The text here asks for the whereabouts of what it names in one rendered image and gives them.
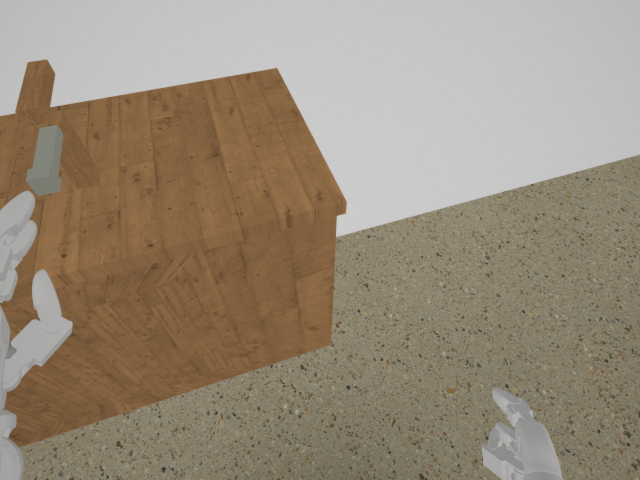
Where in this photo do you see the robot left hand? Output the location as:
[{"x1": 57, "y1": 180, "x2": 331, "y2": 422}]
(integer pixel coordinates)
[{"x1": 0, "y1": 191, "x2": 73, "y2": 410}]

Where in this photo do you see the robot left forearm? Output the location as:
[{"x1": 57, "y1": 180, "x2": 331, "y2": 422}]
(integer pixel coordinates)
[{"x1": 0, "y1": 410, "x2": 24, "y2": 480}]

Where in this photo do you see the robot right hand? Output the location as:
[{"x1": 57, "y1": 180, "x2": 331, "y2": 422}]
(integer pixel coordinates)
[{"x1": 482, "y1": 388, "x2": 562, "y2": 480}]

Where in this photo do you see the counter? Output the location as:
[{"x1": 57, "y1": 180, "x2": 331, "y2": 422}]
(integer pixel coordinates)
[{"x1": 0, "y1": 59, "x2": 347, "y2": 447}]

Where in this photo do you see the tap lever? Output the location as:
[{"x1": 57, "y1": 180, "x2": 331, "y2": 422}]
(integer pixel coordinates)
[{"x1": 26, "y1": 125, "x2": 63, "y2": 196}]

